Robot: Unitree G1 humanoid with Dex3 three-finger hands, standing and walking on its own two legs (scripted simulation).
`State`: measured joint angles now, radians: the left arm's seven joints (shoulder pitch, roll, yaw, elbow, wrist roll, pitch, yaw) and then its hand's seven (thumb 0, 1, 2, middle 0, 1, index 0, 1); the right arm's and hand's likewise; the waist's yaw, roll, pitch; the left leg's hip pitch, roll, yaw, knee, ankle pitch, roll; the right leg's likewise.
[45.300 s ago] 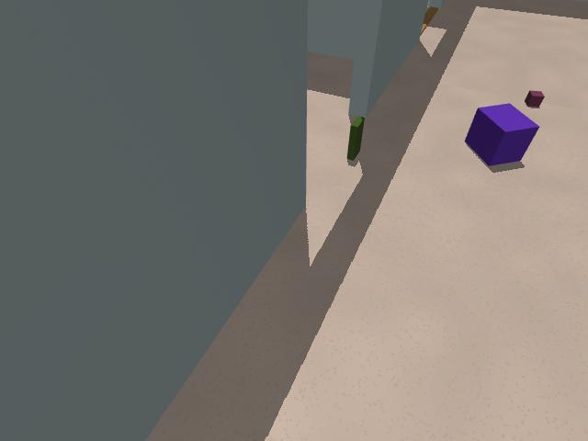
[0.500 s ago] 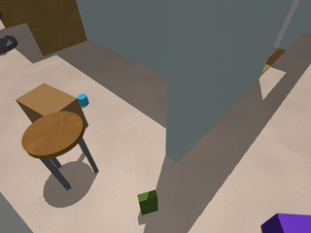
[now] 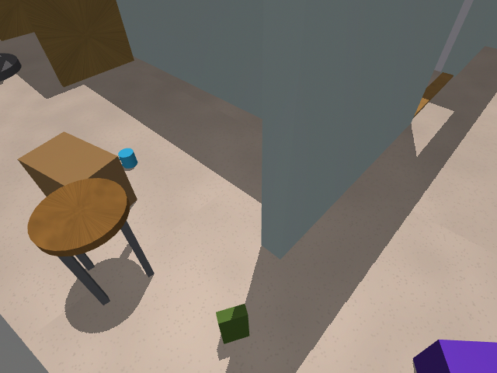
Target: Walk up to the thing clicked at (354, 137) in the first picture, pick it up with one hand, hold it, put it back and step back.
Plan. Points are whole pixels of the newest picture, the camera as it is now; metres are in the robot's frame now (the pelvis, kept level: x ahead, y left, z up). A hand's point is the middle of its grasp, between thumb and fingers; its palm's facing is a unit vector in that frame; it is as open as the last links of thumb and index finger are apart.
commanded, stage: stand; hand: left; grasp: from the side
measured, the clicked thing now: (233, 324) +0.45 +0.11 -0.67
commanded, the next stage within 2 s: step back in 0.90 s
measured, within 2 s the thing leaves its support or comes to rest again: neither
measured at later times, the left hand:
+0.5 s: hand out of the picture +0.08 +0.25 -0.16, palm faces -0.01 -0.94 -0.34, open 7.4 cm
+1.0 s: hand out of the picture +0.09 +0.25 -0.16, palm faces +0.01 -0.94 -0.35, open 7.4 cm
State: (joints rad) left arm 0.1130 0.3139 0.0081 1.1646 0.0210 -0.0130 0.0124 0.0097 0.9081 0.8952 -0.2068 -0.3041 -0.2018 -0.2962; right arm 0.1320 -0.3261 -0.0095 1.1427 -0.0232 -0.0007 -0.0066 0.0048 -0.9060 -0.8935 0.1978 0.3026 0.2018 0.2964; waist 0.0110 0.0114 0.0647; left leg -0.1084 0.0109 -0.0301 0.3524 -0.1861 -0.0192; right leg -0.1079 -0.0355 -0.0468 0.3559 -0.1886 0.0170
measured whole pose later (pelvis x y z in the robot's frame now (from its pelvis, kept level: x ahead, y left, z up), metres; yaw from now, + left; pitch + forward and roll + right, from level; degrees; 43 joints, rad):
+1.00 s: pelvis +0.00 +0.00 +0.00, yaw +0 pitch -2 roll -1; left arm 0.08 0.34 0.05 1.09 0.00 0.00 0.01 0.01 0.91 0.89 -0.21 -0.30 -0.20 -0.30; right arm 0.08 -0.36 -0.02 1.09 0.00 0.02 0.01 0.00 -0.91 -0.89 0.20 0.30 0.20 0.30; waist -0.01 0.02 0.12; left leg -0.19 0.03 -0.03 0.46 -0.23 -0.01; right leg -0.17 -0.02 -0.05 0.41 -0.21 0.00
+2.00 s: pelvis -0.18 +0.10 -0.03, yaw -3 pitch -3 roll +2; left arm 0.08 0.39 0.07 0.76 0.02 0.06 0.01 0.01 0.91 0.90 -0.21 -0.30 -0.20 -0.30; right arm 0.14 -0.37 -0.05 0.89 -0.03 0.02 -0.02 0.00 -0.91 -0.89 0.20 0.30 0.20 0.30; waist 0.02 -0.09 0.22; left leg -0.21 -0.07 0.00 0.63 -0.36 0.02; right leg -0.41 -0.02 0.10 0.72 -0.31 0.00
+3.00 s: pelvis -0.49 +0.06 -0.02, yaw -2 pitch -2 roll -2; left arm 0.14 0.39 0.09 0.78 0.02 0.09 0.00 0.01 0.91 0.89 -0.21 -0.30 -0.20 -0.30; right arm 0.20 -0.36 -0.04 0.83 -0.05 0.01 -0.03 0.01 -0.90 -0.89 0.20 0.30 0.21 0.30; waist 0.00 -0.06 0.16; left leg -0.33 0.02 -0.02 0.61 -0.25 0.02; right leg -0.47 0.11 0.18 1.26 -0.49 0.01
